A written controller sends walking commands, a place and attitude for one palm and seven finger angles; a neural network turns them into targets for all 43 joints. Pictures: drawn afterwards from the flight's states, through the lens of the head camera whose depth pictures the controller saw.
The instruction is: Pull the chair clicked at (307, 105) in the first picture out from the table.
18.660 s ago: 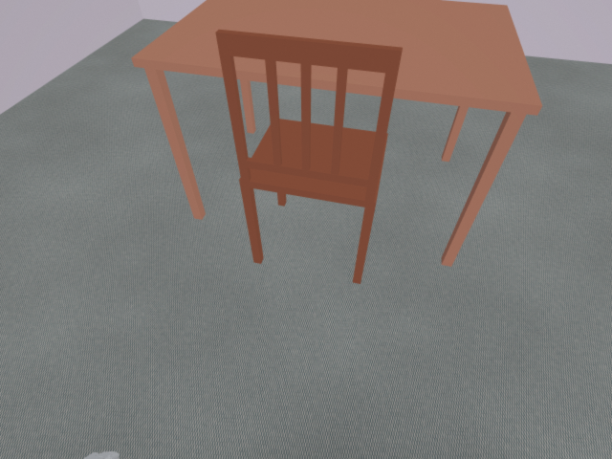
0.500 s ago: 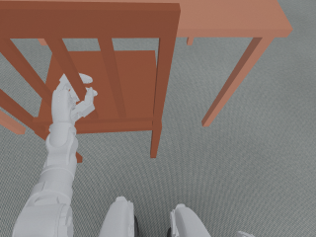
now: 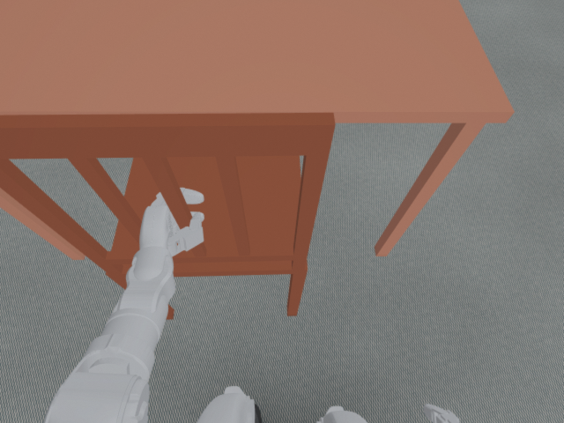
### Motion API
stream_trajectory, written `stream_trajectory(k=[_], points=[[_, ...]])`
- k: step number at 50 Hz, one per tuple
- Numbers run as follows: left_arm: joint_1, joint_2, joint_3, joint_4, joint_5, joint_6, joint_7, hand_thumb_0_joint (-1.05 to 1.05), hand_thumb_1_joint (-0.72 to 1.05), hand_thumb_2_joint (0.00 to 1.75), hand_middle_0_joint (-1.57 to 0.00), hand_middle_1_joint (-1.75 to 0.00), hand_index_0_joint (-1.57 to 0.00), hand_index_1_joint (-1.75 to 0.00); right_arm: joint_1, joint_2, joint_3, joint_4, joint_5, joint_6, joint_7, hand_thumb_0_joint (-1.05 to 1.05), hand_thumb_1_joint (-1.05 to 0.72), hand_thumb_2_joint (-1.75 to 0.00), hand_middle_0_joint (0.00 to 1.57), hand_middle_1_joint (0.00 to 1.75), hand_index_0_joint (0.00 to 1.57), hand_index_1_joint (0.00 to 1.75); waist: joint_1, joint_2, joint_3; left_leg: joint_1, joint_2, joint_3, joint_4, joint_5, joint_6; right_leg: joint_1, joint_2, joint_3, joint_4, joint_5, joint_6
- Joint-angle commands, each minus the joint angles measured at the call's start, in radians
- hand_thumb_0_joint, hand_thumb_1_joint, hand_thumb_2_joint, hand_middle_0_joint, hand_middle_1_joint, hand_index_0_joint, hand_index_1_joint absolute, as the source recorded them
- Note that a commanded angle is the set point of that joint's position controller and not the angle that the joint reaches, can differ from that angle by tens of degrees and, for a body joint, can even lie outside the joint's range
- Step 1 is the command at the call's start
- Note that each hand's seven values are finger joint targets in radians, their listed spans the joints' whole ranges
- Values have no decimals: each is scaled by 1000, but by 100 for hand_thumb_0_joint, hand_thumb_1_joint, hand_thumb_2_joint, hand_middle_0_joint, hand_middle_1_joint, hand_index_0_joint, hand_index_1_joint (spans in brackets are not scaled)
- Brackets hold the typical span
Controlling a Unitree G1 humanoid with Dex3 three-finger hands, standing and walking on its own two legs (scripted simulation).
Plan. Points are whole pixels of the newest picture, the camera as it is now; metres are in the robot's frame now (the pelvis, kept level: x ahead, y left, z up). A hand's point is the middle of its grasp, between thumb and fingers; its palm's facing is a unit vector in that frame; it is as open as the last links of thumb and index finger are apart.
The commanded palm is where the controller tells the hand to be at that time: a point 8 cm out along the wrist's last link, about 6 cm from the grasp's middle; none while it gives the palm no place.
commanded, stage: step backward, pulling the chair out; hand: left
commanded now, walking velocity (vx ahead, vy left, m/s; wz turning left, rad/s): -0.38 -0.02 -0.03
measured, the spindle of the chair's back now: (182, 215) +0.43 +0.16 -0.03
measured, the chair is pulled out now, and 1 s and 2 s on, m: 0.04 0.18 0.29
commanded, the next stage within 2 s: none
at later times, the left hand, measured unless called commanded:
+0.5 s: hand (210, 283) +0.31 +0.11 -0.03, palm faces +0.00 -0.99 -0.13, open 5.2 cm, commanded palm +0.31 +0.15 -0.03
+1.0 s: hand (207, 320) +0.26 +0.11 -0.03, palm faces -0.04 -0.99 -0.15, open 5.3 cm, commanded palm +0.26 +0.16 -0.03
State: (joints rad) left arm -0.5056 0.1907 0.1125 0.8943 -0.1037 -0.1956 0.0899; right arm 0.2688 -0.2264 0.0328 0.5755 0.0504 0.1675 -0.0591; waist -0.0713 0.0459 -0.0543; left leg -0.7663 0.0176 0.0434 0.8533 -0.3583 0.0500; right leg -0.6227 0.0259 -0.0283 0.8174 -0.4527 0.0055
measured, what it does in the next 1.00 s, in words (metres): shifts its weight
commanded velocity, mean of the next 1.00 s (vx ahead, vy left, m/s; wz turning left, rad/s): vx -0.38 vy -0.02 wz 0.00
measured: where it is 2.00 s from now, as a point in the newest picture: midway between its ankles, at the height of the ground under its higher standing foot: outside the picture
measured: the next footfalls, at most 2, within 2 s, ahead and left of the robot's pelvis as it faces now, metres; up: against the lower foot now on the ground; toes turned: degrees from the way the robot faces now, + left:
left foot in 1.30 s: -0.11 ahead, +0.16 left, +0.00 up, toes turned +0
right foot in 1.90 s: -0.17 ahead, -0.12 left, +0.00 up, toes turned +0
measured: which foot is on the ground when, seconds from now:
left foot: down 0.00-1.00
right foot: down 0.00-1.00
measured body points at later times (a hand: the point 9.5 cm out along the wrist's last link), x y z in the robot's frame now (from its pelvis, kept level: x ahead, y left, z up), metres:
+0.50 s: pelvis -0.06 -0.01 +0.02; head +0.04 -0.02 +0.46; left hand +0.31 +0.16 -0.02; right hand +0.01 -0.26 -0.12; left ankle +0.03 +0.09 -0.70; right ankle -0.05 -0.12 -0.70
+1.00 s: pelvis -0.11 +0.00 +0.02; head -0.03 -0.01 +0.46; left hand +0.26 +0.16 -0.02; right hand +0.00 -0.25 -0.11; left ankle +0.03 +0.09 -0.70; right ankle -0.05 -0.12 -0.70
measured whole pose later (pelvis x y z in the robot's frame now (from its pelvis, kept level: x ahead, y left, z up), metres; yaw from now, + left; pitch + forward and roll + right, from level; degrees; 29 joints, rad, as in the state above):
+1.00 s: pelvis -0.11 +0.00 +0.02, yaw -1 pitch +0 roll -2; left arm -0.54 0.15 -0.01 1.08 -0.08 -0.22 0.09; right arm 0.20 -0.23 0.01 0.75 0.03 -0.09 -0.12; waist -0.03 0.05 0.17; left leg -0.51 0.04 0.07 0.62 -0.12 0.05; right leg -0.41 0.03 -0.04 0.65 -0.27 0.00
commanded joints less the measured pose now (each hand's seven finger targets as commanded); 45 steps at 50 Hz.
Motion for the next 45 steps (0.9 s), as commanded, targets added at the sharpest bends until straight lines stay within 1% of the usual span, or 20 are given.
stream_trajectory(k=[1,4,6,11,13,16,17,19,22,23,26,27,30,32,34,36,38,40,43,45], points=[[-362,170,-37,-47,75,-27,8,0,90,90,-50,-145,-50,-145,109,-169,-79,-16,-10,-24,-35,0,-90,-90,20,30,20,30,-7,65,-418,524,109,-139,-122,718,3,180,-79,48,-150,612,21],[-366,150,-55,-11,71,-47,-4,0,90,90,-50,-145,-50,-145,97,-171,-87,4,-12,-47,-38,0,-90,-90,20,30,20,30,1,147,-375,599,140,-187,-172,790,7,152,-63,40,-164,461,5],[-361,133,-67,-17,65,-59,-13,0,90,90,-50,-145,-50,-145,91,-165,-90,12,-15,-66,-37,0,-90,-90,20,30,20,30,3,171,-382,650,156,-208,-195,817,13,140,-55,41,-172,379,1],[-305,130,-61,-61,67,-71,-25,0,90,90,-50,-145,-50,-145,72,-162,-94,7,-25,-92,-34,0,-90,-90,20,30,20,30,5,156,-393,723,188,-227,-226,905,21,159,-44,45,-179,309,-3],[-257,142,-44,-76,67,-70,-28,0,90,90,-50,-145,-50,-145,62,-166,-98,-2,-26,-97,-32,0,-90,-90,20,30,20,30,9,122,-395,718,202,-235,-239,909,24,192,-39,46,-179,292,-3],[-265,139,-50,-114,65,-76,-31,0,90,90,-50,-145,-50,-145,38,-160,-96,-9,-25,-108,-31,0,-90,-90,20,30,20,30,10,100,-382,669,215,-226,-265,772,32,240,-44,52,-201,276,-3],[-250,175,-22,-108,68,-74,-26,0,90,90,-50,-145,-50,-145,41,-171,-101,-7,-23,-111,-36,0,-90,-90,20,30,20,30,15,95,-380,642,214,-222,-266,728,31,266,-45,54,-210,298,-4],[-268,142,-57,-108,63,-75,-25,0,90,90,-50,-145,-50,-145,33,-164,-96,0,-15,-123,-39,0,-90,-90,20,30,20,30,13,66,-361,585,196,-197,-271,606,20,307,-58,63,-243,363,-5],[-286,198,-33,-76,58,-76,-10,0,90,90,-50,-145,-50,-145,36,-176,-103,26,-4,-146,-53,0,-90,-90,20,30,20,30,15,25,-342,521,160,-154,-265,432,-4,345,-104,110,-292,433,-7],[-307,174,-59,-64,54,-77,-8,0,90,90,-50,-145,-50,-145,29,-166,-98,36,1,-155,-54,0,-90,-90,20,30,20,30,12,16,-330,506,149,-144,-264,379,-15,350,-129,126,-303,433,-12],[-357,175,-80,-32,51,-90,3,0,90,90,-50,-145,-50,-145,13,-164,-96,67,7,-186,-61,0,-90,-90,20,30,20,30,8,-25,-270,501,102,-111,-245,217,-36,304,-191,184,-387,322,-19],[-357,212,-53,-16,54,-91,11,0,90,90,-50,-145,-50,-145,14,-174,-102,77,9,-195,-66,0,-90,-90,20,30,20,30,10,-45,-252,507,86,-101,-235,169,-41,283,-207,207,-420,276,-22],[-363,170,-95,18,53,-96,17,0,90,90,-50,-145,-50,-145,-5,-168,-93,100,13,-219,-68,0,-90,-90,20,30,20,30,13,-93,-183,512,60,-94,-232,61,-50,229,-238,222,-482,112,-30],[-363,174,-93,20,53,-101,23,0,90,90,-50,-145,-50,-145,-8,-181,-95,110,10,-234,-74,0,-90,-90,20,30,20,30,14,-86,-170,531,61,-97,-254,94,-48,221,-227,199,-479,115,-27],[-359,137,-119,16,50,-107,22,0,90,90,-50,-145,-50,-145,-8,-181,-91,117,10,-244,-75,0,-90,-90,20,30,20,30,17,-84,-187,542,85,-119,-307,131,-36,247,-187,153,-431,138,-15],[-351,120,-127,16,46,-114,17,0,90,90,-50,-145,-50,-145,-15,-184,-90,110,8,-252,-77,0,-90,-90,20,30,20,30,27,-58,-171,549,121,-162,-362,103,-14,220,-134,122,-386,75,-6],[-360,110,-127,1,46,-117,16,0,90,90,-50,-145,-50,-145,-19,-191,-89,106,-1,-257,-78,0,-90,-90,20,30,20,30,33,45,-184,563,178,-247,-443,67,13,199,-82,76,-275,21,-9],[-371,88,-134,-13,44,-112,11,0,90,90,-50,-145,-50,-145,-29,-182,-83,101,-11,-260,-77,0,-90,-90,20,30,20,30,41,91,-205,569,248,-356,-491,69,48,191,-52,60,-160,21,-18],[-379,98,-125,-19,51,-108,12,0,90,90,-50,-145,-50,-145,-14,-179,-81,110,-23,-269,-77,0,-90,-90,20,30,20,30,37,101,-227,619,260,-338,-442,217,56,205,-53,61,-174,48,-21],[-382,98,-122,-16,55,-104,11,0,90,90,-50,-145,-50,-145,-14,-173,-80,105,-24,-276,-74,0,-90,-90,20,30,20,30,33,104,-224,579,258,-311,-432,192,50,247,-55,60,-185,63,-21]])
